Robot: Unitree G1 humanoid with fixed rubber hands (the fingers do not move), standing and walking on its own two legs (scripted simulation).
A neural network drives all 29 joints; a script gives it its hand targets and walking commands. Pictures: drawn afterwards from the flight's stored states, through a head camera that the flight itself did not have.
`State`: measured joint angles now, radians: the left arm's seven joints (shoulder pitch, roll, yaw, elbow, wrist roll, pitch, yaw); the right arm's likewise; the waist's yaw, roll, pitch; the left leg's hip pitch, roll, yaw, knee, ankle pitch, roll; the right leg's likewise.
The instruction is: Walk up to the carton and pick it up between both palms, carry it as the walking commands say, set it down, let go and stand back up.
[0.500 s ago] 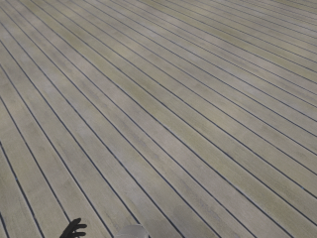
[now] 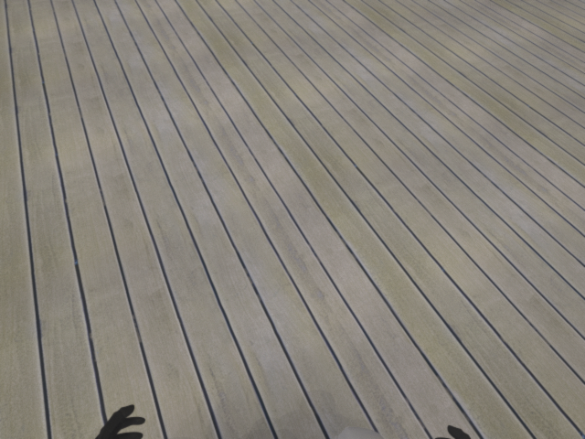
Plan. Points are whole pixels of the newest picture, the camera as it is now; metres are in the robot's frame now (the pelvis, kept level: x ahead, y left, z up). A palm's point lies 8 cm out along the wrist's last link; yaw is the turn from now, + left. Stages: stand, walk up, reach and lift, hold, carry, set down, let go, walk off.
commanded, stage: walk up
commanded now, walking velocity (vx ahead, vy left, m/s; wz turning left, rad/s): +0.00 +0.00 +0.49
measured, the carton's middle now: out of the picture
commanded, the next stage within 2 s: none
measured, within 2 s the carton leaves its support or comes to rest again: neither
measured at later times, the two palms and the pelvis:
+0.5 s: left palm out of the picture -0.04 +0.26 -0.16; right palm (440, 423) +0.16 -0.22 -0.12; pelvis -0.01 +0.01 -0.02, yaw +17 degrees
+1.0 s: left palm out of the picture -0.09 +0.23 -0.12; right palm (422, 416) +0.17 -0.20 -0.14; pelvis -0.02 -0.02 +0.00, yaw +33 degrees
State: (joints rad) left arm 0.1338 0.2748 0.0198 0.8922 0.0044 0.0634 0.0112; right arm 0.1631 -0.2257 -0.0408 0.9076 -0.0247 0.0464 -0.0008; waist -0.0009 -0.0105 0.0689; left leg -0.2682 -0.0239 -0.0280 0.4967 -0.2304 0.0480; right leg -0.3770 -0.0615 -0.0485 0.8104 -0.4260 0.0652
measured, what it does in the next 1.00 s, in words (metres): steps on the spot, turning left: right foot, then left foot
